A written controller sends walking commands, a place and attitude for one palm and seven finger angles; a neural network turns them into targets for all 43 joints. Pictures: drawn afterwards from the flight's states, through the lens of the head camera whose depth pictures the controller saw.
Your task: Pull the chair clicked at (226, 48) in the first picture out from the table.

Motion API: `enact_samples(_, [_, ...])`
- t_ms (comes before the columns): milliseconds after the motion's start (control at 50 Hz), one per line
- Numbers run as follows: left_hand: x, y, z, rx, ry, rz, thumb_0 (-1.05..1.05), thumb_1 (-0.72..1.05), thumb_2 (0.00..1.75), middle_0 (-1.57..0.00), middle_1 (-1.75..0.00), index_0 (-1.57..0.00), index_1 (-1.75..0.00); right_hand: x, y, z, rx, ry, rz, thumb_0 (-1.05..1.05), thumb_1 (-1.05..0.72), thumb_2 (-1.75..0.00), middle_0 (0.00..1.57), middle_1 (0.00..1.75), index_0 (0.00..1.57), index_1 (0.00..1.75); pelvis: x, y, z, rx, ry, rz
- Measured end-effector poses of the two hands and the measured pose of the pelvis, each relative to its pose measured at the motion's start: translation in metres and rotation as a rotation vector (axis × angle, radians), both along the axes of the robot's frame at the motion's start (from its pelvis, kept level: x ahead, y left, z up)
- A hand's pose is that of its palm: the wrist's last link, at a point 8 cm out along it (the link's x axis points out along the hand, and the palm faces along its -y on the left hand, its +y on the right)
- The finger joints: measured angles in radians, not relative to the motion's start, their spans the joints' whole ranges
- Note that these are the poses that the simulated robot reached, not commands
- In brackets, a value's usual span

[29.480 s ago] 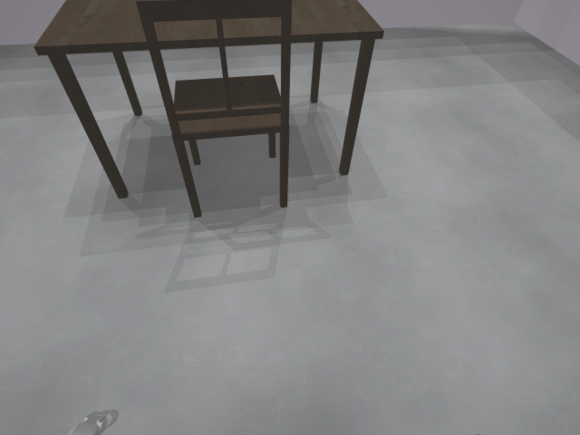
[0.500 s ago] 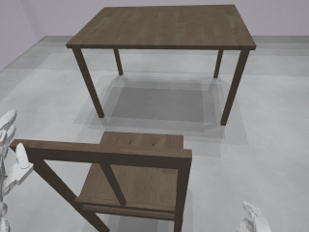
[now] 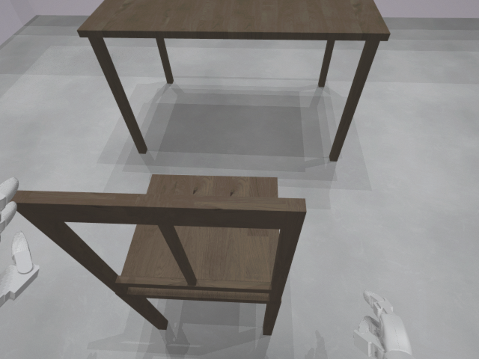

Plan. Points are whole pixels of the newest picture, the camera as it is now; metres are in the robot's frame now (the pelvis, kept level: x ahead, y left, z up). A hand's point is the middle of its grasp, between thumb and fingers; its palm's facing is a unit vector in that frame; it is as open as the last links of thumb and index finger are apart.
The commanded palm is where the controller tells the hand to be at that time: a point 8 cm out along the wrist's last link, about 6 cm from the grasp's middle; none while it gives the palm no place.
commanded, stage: step back with the hand held close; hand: left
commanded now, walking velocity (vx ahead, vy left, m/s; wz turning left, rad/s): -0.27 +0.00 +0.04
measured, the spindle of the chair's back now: (180, 257) +0.31 +0.15 -0.08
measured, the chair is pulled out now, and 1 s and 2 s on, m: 0.74 0.74 0.74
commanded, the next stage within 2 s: stop stepping back and stand still in 1.20 s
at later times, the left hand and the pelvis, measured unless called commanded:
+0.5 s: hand out of the picture +0.15 +0.27 +0.16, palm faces +0.44 -0.73 -0.52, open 7.5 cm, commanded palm +0.08 +0.30 +0.18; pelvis -0.05 +0.00 -0.01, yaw +2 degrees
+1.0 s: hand out of the picture +0.10 +0.26 +0.17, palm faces +0.45 -0.75 -0.49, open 7.5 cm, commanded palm +0.03 +0.29 +0.18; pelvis -0.09 -0.02 +0.00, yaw +4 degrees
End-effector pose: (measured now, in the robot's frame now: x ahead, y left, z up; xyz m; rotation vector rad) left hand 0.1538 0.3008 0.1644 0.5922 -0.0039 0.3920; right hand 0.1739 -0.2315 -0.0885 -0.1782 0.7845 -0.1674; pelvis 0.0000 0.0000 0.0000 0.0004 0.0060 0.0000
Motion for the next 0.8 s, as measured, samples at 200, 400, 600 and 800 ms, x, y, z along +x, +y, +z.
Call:
enact_samples(200, [-0.034,-0.009,0.015,0.013,-0.165,-0.009,0.02,0.88,0.90,-0.21,-0.31,-0.21,-0.30,-0.027,-0.002,0.003,-0.039,-0.027,0.047,0.02,-0.90,-0.90,0.20,0.30,0.20,0.30,-0.028,-0.008,-0.006,-0.023,0.001,0.020])
enact_samples(400, [-0.044,0.008,0.010,0.024,-0.168,-0.004,0.02,0.88,0.90,-0.21,-0.31,-0.21,-0.30,-0.060,-0.006,0.004,-0.069,-0.028,0.005,0.01,-0.90,-0.90,0.20,0.30,0.20,0.30,-0.044,0.003,-0.008,-0.035,0.006,0.017])
enact_samples(600, [-0.061,-0.013,0.021,0.123,-0.232,-0.053,0.02,0.89,0.90,-0.21,-0.31,-0.21,-0.30,-0.067,-0.003,-0.010,-0.035,-0.039,0.071,0.02,-0.90,-0.90,0.20,0.30,0.20,0.30,-0.057,-0.015,-0.019,-0.029,-0.005,0.045])
enact_samples(800, [-0.074,-0.013,0.025,0.083,-0.248,-0.007,0.02,0.88,0.90,-0.21,-0.31,-0.21,-0.30,-0.072,-0.018,-0.006,-0.060,0.021,0.074,0.02,-0.90,-0.90,0.20,0.30,0.20,0.30,-0.065,-0.018,-0.008,0.016,0.030,0.066])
